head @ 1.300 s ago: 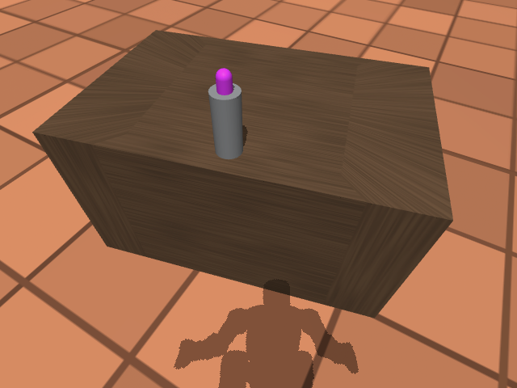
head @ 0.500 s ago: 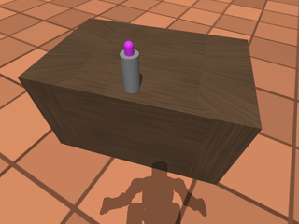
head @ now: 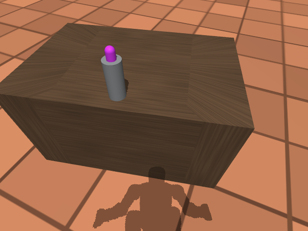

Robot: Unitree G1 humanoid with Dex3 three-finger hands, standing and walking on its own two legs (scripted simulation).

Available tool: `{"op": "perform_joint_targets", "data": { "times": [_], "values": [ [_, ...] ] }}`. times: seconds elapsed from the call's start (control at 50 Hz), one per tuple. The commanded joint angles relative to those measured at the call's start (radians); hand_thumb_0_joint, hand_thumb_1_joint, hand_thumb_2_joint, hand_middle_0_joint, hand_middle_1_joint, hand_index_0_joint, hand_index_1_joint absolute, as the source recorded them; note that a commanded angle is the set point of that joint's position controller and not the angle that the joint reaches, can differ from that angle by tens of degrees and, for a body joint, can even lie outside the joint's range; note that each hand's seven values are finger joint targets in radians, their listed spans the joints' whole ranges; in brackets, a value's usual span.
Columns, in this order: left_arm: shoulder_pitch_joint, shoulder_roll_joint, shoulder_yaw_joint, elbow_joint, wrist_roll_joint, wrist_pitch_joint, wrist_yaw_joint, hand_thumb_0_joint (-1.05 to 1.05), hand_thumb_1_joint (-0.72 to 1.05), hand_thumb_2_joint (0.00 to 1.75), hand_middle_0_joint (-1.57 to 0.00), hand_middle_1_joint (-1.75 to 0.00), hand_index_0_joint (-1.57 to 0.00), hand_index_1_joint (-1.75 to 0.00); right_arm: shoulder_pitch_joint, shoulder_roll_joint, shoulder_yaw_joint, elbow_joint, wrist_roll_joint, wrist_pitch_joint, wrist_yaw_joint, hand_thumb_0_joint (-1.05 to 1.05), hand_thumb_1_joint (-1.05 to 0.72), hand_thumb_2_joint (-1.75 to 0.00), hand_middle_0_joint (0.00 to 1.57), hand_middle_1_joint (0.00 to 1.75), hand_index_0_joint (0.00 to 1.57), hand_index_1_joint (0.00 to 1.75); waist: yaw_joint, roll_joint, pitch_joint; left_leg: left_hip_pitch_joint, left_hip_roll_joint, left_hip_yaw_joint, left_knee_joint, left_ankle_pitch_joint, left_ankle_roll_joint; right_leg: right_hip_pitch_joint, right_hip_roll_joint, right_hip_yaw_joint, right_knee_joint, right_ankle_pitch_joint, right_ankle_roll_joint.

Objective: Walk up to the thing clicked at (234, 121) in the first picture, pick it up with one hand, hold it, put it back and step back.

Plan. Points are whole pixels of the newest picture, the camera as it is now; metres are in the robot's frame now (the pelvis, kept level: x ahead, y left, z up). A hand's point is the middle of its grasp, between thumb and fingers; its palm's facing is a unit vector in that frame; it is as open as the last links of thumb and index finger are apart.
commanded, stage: walk up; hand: left
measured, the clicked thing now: (113, 73) +0.72 +0.16 +0.00
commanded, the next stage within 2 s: none
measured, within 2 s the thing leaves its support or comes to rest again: neither
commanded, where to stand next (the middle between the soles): +0.29 +0.02 m, yaw -11 degrees
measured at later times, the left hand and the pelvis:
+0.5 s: hand (65, 219) +0.20 +0.26 -0.14, palm faces -0.12 -0.89 -0.43, open 7.4 cm; pelvis +0.16 -0.02 -0.01, yaw -8 degrees
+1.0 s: hand (76, 166) +0.38 +0.28 -0.16, palm faces -0.24 -0.87 -0.43, open 7.4 cm; pelvis +0.24 +0.03 -0.03, yaw -13 degrees
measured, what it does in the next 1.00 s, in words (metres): walks ahead: right foot, then left foot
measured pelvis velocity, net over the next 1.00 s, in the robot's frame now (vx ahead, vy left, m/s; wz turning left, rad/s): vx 0.24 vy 0.03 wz -0.23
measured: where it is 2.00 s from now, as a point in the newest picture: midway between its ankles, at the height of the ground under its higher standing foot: outside the picture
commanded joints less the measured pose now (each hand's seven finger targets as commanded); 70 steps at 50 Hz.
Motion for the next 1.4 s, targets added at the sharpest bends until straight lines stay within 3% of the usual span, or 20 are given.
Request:
{"op": "perform_joint_targets", "data": {
  "times": [0.0,0.08,0.12,0.14,0.16,0.24,0.5,0.56,0.58,0.62,0.7,0.82,0.92,0.98,1.0,1.06,1.22,1.26,1.3,1.38],
  "values": [
    [-0.021,0.179,0.042,-0.143,-0.011,-0.054,-0.013,0.00,0.90,0.90,-0.20,-0.30,-0.20,-0.30,-0.063,-0.293,-0.082,-0.114,-0.004,-0.023,-0.011,0.00,-0.90,-0.90,0.20,0.30,0.20,0.30,0.016,0.176,0.054,0.070,0.296,-0.248,-0.191,-0.144,0.205,-0.178,-0.098,0.039,-0.067,-0.019,0.008],
    [0.269,0.235,0.089,-0.054,-0.009,-0.066,0.009,0.00,0.90,0.90,-0.20,-0.30,-0.20,-0.30,-0.098,-0.214,-0.061,-0.171,0.005,0.007,0.001,0.00,-0.90,-0.90,0.20,0.30,0.20,0.30,0.140,-0.014,-0.085,-0.187,0.086,0.027,0.310,-0.008,0.089,0.364,-0.001,-0.021,-0.297,0.289,0.026],
    [0.283,0.374,0.123,-0.107,0.002,-0.080,0.037,0.00,0.90,0.90,-0.20,-0.30,-0.20,-0.30,0.001,-0.139,-0.030,-0.192,0.021,0.028,0.006,0.00,-0.90,-0.90,0.20,0.30,0.20,0.30,0.116,-0.305,-0.081,-0.520,-0.085,-0.027,0.680,-0.338,0.006,0.421,-0.315,0.657,-0.584,-0.172,-0.086],
    [0.177,0.393,0.116,-0.153,-0.003,-0.077,0.035,0.00,0.90,0.90,-0.20,-0.30,-0.20,-0.30,-0.002,-0.233,-0.055,-0.178,0.013,0.040,-0.003,0.00,-0.90,-0.90,0.20,0.30,0.20,0.30,0.081,-0.165,0.003,-0.489,-0.005,-0.100,0.717,-0.308,0.005,0.266,-0.391,0.741,-0.600,-0.316,-0.198],
    [0.138,0.380,0.110,-0.177,-0.009,-0.077,0.035,0.00,0.90,0.90,-0.20,-0.30,-0.20,-0.30,-0.016,-0.260,-0.066,-0.174,0.013,0.033,-0.003,0.00,-0.90,-0.90,0.20,0.30,0.20,0.30,0.068,-0.130,0.074,-0.500,0.035,-0.121,0.716,-0.270,0.005,0.206,-0.389,0.715,-0.580,-0.227,-0.253],
    [0.126,0.271,0.079,-0.192,-0.036,-0.095,0.048,0.00,0.90,0.90,-0.20,-0.30,-0.20,-0.30,0.084,-0.218,-0.054,-0.144,0.020,0.043,0.013,0.00,-0.90,-0.90,0.20,0.30,0.20,0.30,0.024,-0.084,0.065,-0.434,0.082,-0.124,0.656,-0.080,0.014,0.181,-0.230,0.331,-0.476,0.264,-0.158],
    [0.176,0.289,0.061,-0.288,-0.021,-0.099,0.092,0.00,0.90,0.90,-0.20,-0.30,-0.20,-0.30,-0.038,-0.180,-0.076,-0.282,0.004,0.040,0.033,0.00,-0.90,-0.90,0.20,0.30,0.20,0.30,0.041,-0.133,0.042,-0.262,0.052,-0.031,0.269,0.106,0.011,0.081,-0.158,0.112,-0.232,0.739,-0.127],
    [0.207,0.215,0.035,-0.318,-0.035,-0.090,0.099,0.00,0.90,0.90,-0.20,-0.30,-0.20,-0.30,0.154,-0.272,-0.111,-0.233,0.001,0.021,0.010,0.00,-0.90,-0.90,0.20,0.30,0.20,0.30,-0.064,0.119,-0.085,0.091,0.054,-0.061,0.066,0.350,0.080,-0.042,-0.030,0.031,0.203,0.562,-0.036],
    [0.262,0.140,0.011,-0.330,-0.048,-0.090,0.103,0.00,0.90,0.90,-0.20,-0.30,-0.20,-0.30,0.197,-0.332,-0.129,-0.244,-0.005,0.015,-0.002,0.00,-0.90,-0.90,0.20,0.30,0.20,0.30,-0.071,0.322,-0.155,0.234,0.306,-0.386,0.068,0.581,0.170,-0.228,0.092,0.047,0.428,0.044,0.014],
    [0.280,0.222,0.022,-0.274,-0.041,-0.062,0.124,0.00,0.90,0.90,-0.20,-0.30,-0.20,-0.30,0.098,-0.332,-0.125,-0.268,0.043,0.029,-0.012,0.00,-0.90,-0.90,0.20,0.30,0.20,0.30,-0.020,0.226,-0.175,0.079,0.435,-0.562,-0.017,0.361,0.321,-0.200,0.034,0.076,0.583,-0.160,-0.011],
    [0.242,0.214,0.030,-0.252,-0.041,-0.055,0.092,0.00,0.90,0.90,-0.20,-0.30,-0.20,-0.30,0.017,-0.241,-0.079,-0.299,0.040,0.029,-0.023,0.00,-0.90,-0.90,0.20,0.30,0.20,0.30,0.010,0.156,-0.050,-0.126,0.236,-0.191,0.012,0.363,0.188,-0.151,-0.012,0.066,0.433,-0.040,-0.011],
    [0.148,0.173,0.034,-0.254,-0.032,-0.043,0.080,0.00,0.90,0.90,-0.20,-0.30,-0.20,-0.30,0.032,-0.248,-0.056,-0.287,0.042,0.021,-0.033,0.00,-0.90,-0.90,0.20,0.30,0.20,0.30,0.012,0.168,-0.067,-0.105,0.287,-0.148,0.118,0.704,0.232,-0.065,-0.012,-0.013,0.102,0.024,0.019],
    [0.173,0.197,0.061,-0.242,-0.006,-0.021,0.066,0.00,0.90,0.90,-0.20,-0.30,-0.20,-0.30,-0.034,-0.248,-0.053,-0.309,0.054,0.053,-0.037,0.00,-0.90,-0.90,0.20,0.30,0.20,0.30,0.062,0.130,-0.094,-0.283,0.261,-0.163,0.201,0.291,0.147,0.114,0.008,-0.026,-0.099,0.165,-0.035],
    [0.071,0.325,0.086,-0.292,0.000,-0.033,0.063,0.00,0.90,0.90,-0.20,-0.30,-0.20,-0.30,-0.038,-0.179,-0.035,-0.301,0.063,0.070,-0.048,0.00,-0.90,-0.90,0.20,0.30,0.20,0.30,0.054,-0.213,-0.026,-0.411,-0.038,-0.011,0.594,-0.355,0.014,0.006,-0.375,0.495,-0.354,0.417,-0.263],
    [0.051,0.329,0.080,-0.300,0.001,-0.035,0.064,0.00,0.90,0.90,-0.20,-0.30,-0.20,-0.30,-0.041,-0.208,-0.048,-0.287,0.050,0.075,-0.060,0.00,-0.90,-0.90,0.20,0.30,0.20,0.30,0.062,-0.187,-0.012,-0.366,-0.017,-0.102,0.694,-0.411,0.011,-0.065,-0.401,0.534,-0.335,0.509,-0.319],
    [-0.008,0.247,0.061,-0.302,-0.006,-0.035,0.074,0.00,0.90,0.90,-0.20,-0.30,-0.20,-0.30,0.008,-0.203,-0.047,-0.230,0.067,0.065,-0.051,0.00,-0.90,-0.90,0.20,0.30,0.20,0.30,0.022,-0.116,-0.035,-0.372,-0.050,-0.122,0.721,-0.309,0.011,0.005,-0.263,0.286,-0.249,0.667,-0.237],
    [-0.079,0.203,0.049,-0.293,-0.014,0.007,0.055,0.00,0.90,0.90,-0.20,-0.30,-0.20,-0.30,0.122,-0.178,-0.027,-0.130,0.034,0.003,-0.064,0.00,-0.90,-0.90,0.20,0.30,0.20,0.30,0.002,-0.130,-0.148,-0.069,-0.029,-0.069,-0.006,0.029,-0.001,0.045,-0.163,0.136,-0.054,0.408,-0.109],
    [-0.055,0.108,0.021,-0.281,-0.026,0.017,0.049,0.00,0.90,0.90,-0.20,-0.30,-0.20,-0.30,0.021,-0.289,-0.041,-0.160,0.007,-0.019,-0.071,0.00,-0.90,-0.90,0.20,0.30,0.20,0.30,0.056,0.137,-0.050,-0.006,0.276,-0.536,-0.088,0.130,0.112,-0.251,0.001,0.032,0.080,-0.016,0.008],
    [-0.108,0.221,0.056,-0.241,-0.013,0.020,0.059,0.00,0.90,0.90,-0.20,-0.30,-0.20,-0.30,-0.040,-0.342,-0.055,-0.164,0.022,-0.020,-0.068,0.00,-0.90,-0.90,0.20,0.30,0.20,0.30,0.028,0.144,0.030,-0.277,0.369,-0.565,-0.062,0.151,0.269,-0.071,-0.067,0.077,0.163,-0.113,0.014],
    [-0.089,0.162,0.047,-0.202,-0.028,-0.001,0.034,0.00,0.90,0.90,-0.20,-0.30,-0.20,-0.30,-0.052,-0.256,-0.017,-0.141,0.026,-0.029,-0.064,0.00,-0.90,-0.90,0.20,0.30,0.20,0.30,0.056,0.204,-0.012,-0.146,0.153,-0.238,0.060,0.373,0.114,-0.008,-0.025,-0.003,-0.110,0.061,-0.010]
  ]
}}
